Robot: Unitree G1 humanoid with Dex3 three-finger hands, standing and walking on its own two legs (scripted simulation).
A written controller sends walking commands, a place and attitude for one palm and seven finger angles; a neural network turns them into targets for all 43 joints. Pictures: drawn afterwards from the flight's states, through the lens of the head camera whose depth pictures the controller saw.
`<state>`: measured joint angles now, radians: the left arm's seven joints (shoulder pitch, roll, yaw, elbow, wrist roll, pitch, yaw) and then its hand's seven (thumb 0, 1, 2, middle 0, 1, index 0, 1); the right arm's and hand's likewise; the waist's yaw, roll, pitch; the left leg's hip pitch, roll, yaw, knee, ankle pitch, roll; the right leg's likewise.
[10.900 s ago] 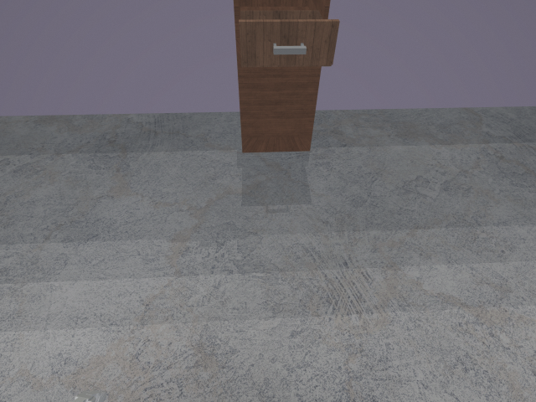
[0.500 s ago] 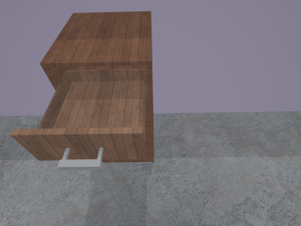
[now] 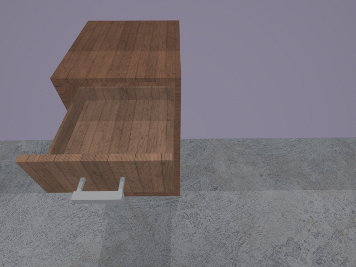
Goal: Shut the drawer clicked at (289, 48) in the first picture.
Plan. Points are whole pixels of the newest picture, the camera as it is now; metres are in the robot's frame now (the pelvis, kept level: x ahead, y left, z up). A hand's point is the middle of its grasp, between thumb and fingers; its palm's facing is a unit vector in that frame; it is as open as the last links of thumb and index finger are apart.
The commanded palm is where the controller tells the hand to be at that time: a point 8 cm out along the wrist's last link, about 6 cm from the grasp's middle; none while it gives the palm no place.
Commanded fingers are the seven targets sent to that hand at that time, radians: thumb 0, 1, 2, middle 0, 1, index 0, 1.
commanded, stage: come to a stop and stand still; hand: left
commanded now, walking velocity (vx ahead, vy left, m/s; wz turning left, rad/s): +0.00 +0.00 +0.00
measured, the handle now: (100, 189) +0.30 +0.22 -0.02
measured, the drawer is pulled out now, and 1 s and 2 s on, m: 0.30 0.30 0.30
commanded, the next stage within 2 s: look again from close up in 0.18 s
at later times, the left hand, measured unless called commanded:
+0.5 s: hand out of the picture -0.01 +0.17 -0.19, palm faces +0.04 -0.98 -0.18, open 7.3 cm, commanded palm none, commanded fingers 0.00 0.90 0.90 -0.20 -0.30 -0.20 -0.30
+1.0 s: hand out of the picture +0.10 +0.21 -0.06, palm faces +0.28 -0.95 -0.17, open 7.1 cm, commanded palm +0.06 +0.24 -0.06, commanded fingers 0.00 0.90 0.90 -0.38 -0.50 -0.38 -0.50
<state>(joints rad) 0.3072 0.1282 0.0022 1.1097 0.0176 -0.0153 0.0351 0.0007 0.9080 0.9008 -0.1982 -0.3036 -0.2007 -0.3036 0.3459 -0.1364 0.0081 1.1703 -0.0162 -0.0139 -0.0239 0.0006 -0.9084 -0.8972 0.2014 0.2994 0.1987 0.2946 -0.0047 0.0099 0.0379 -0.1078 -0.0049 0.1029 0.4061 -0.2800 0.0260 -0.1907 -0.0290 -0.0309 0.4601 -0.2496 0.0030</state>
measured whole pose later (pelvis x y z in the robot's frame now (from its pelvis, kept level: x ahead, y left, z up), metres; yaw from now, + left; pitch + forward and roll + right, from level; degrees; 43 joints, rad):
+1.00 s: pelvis -0.04 +0.02 -0.01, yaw +4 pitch +0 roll +0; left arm 0.52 0.18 0.02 0.15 -0.14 -0.05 0.12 0.02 0.94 0.90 -0.24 -0.34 -0.24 -0.34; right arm 0.39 -0.21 0.01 0.86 0.03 -0.27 -0.05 0.02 -0.93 -0.90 0.21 0.30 0.20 0.30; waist -0.04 0.01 -0.03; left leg -0.29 -0.06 0.06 0.58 -0.29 0.06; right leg -0.34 -0.07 -0.03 0.61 -0.28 0.00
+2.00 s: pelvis -0.02 -0.01 -0.06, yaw +6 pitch +9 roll -2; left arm 0.75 0.22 0.14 -0.35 -0.28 -0.34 -0.27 0.01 0.90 0.90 -1.19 -1.38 -1.19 -1.38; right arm 0.23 -0.22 -0.04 0.50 0.06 -0.27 -0.03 0.01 -0.90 -0.90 0.20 0.30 0.20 0.30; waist 0.02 0.03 -0.14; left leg -0.63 0.01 -0.01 0.97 -0.50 0.02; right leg -0.63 -0.01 -0.09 0.92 -0.45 -0.02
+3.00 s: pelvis -0.02 -0.02 -0.04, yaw +6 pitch +5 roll -1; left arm 0.68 0.22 0.12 -0.37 -0.26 -0.21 -0.23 0.01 0.90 0.90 -1.40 -1.60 -1.40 -1.60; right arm 0.24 -0.22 0.03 0.53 0.05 -0.32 -0.04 0.01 -0.90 -0.90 0.21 0.30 0.20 0.30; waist 0.04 0.06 -0.11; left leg -0.50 0.01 -0.02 0.86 -0.46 0.00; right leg -0.50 0.00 -0.09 0.83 -0.42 -0.03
